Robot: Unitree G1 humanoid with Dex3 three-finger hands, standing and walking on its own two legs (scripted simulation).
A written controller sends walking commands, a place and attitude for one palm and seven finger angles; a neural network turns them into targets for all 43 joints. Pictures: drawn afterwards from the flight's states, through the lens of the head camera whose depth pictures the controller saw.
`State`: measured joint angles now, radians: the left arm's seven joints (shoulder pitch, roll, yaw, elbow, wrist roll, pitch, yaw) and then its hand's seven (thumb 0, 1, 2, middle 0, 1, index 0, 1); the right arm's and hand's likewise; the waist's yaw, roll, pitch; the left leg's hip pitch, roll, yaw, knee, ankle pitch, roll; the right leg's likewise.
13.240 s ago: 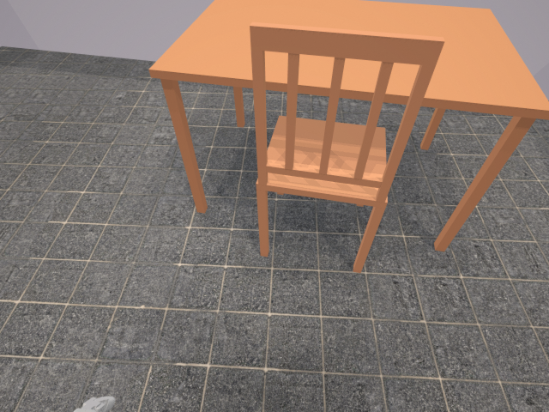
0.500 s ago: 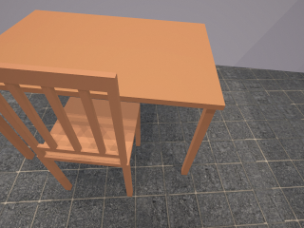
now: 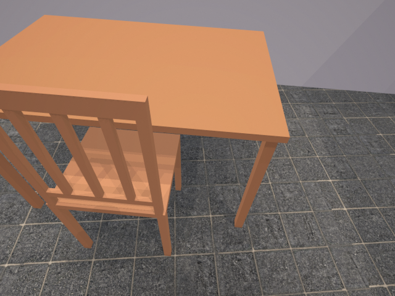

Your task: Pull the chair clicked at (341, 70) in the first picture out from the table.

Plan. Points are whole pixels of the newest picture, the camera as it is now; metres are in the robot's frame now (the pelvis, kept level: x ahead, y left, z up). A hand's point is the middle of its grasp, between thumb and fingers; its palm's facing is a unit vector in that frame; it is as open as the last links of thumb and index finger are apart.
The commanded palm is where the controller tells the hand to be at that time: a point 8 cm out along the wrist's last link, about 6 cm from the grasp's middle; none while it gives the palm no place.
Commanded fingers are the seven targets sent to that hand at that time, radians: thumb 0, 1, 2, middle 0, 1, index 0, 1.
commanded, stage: look again from close up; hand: left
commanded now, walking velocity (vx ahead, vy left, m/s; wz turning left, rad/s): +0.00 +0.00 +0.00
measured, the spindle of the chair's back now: (82, 161) +0.45 +0.35 -0.06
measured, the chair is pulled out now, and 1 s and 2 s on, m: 0.00 0.00 0.00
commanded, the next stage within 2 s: raise the hand toward the chair's back in 0.02 s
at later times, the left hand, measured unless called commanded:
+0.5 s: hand (151, 269) +0.18 +0.11 -0.04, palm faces -0.09 -1.00 +0.04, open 8.8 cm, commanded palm +0.12 +0.21 -0.07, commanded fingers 0.00 0.43 0.70 -0.15 -0.23 -0.15 -0.23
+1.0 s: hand (128, 268) +0.18 +0.16 -0.05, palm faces +0.02 -1.00 -0.02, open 13.2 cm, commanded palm +0.15 +0.21 -0.05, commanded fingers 0.00 -0.15 0.45 -0.09 -0.14 -0.09 -0.14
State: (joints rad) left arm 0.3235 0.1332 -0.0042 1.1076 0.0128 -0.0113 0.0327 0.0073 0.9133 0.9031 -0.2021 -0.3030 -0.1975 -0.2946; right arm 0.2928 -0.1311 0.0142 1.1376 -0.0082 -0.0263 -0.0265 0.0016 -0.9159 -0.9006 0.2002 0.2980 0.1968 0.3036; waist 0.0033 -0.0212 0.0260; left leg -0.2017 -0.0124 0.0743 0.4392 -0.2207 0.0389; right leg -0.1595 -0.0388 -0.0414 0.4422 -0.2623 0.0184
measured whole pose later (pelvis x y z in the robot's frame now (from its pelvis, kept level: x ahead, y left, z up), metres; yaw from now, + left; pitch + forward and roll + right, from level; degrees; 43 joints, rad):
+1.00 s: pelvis -0.03 -0.04 -0.10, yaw +1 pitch +15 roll -1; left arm 0.39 0.22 0.22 -0.02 -0.31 -0.29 -0.30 0.01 0.08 0.55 -0.13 -0.17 -0.12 -0.17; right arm 0.26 -0.17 -0.03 0.58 0.03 -0.19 -0.06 0.01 -0.90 -0.90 0.21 0.30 0.20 0.30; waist -0.01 0.04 -0.12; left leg -0.96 0.06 0.00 1.18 -0.48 -0.02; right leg -0.89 0.00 -0.10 1.18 -0.55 -0.05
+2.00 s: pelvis -0.02 +0.00 -0.08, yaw +1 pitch +15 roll -3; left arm 0.31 0.28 0.23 0.04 -0.29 -0.37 -0.32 -0.01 -0.49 0.30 -0.07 -0.08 -0.06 -0.08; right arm 0.25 -0.25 0.00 0.52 0.03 -0.18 -0.04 0.01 -0.91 -0.90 0.20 0.30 0.20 0.30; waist -0.02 0.03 -0.13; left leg -0.91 0.03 0.01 1.12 -0.49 0.03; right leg -0.82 -0.02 -0.09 1.07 -0.52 0.00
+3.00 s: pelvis -0.02 -0.02 -0.10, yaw +1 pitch +19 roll -2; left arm 0.13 0.26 0.22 0.22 -0.29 -0.42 -0.34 -0.01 -0.49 0.30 -0.06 -0.08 -0.06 -0.08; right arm 0.23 -0.26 0.00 0.55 0.02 -0.17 -0.04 0.01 -0.91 -0.90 0.20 0.30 0.20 0.30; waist -0.03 0.04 -0.14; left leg -1.02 0.04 0.00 1.20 -0.51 0.01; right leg -0.94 -0.01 -0.10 1.18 -0.57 -0.02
